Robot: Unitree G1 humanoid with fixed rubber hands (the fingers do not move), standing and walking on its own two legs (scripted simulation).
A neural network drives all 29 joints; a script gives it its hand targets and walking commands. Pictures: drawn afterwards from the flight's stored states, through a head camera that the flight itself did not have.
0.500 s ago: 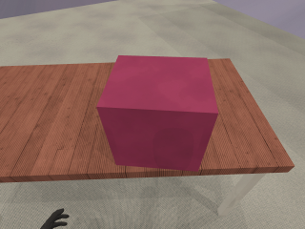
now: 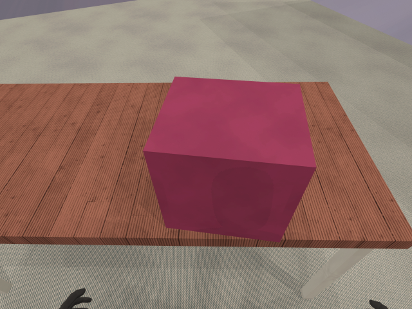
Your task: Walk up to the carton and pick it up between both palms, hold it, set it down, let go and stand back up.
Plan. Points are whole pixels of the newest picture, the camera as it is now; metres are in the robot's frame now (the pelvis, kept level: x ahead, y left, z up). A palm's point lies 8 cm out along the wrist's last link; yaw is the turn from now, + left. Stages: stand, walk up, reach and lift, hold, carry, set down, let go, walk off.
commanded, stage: walk up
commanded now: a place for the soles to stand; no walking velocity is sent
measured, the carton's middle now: (228, 160) +0.43 -0.01 +0.05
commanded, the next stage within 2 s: stand in 0.22 s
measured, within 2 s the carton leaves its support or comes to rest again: neither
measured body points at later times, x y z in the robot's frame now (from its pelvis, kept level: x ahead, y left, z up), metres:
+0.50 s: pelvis -0.01 -0.01 +0.00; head +0.00 +0.00 +0.45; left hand +0.11 +0.32 -0.11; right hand +0.10 -0.33 -0.11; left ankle +0.00 +0.11 -0.75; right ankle -0.03 -0.13 -0.75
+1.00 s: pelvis +0.00 -0.02 -0.01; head +0.00 +0.00 +0.44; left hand +0.21 +0.26 -0.08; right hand +0.16 -0.34 -0.07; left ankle +0.00 +0.11 -0.75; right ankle -0.03 -0.13 -0.75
